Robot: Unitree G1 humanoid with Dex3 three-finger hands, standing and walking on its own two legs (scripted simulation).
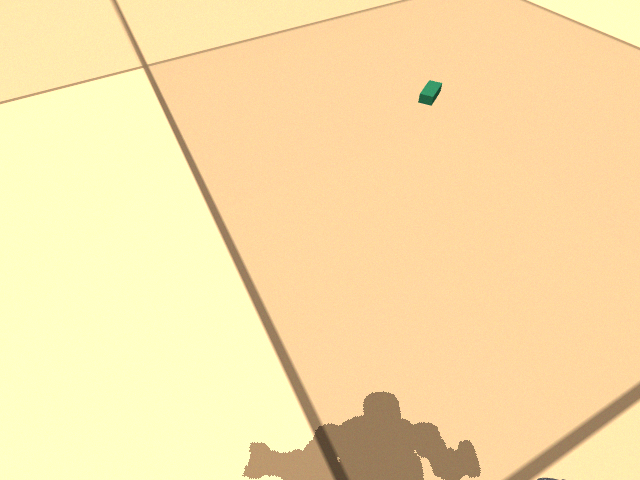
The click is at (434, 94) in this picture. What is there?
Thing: lying carton
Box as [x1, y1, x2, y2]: [418, 80, 441, 105]
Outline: 429,80 421,91 418,102 431,105 440,90 441,83
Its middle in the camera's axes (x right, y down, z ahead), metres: +0.65 -0.85 +2.26
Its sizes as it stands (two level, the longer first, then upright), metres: 0.167 0.079 0.055
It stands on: the floor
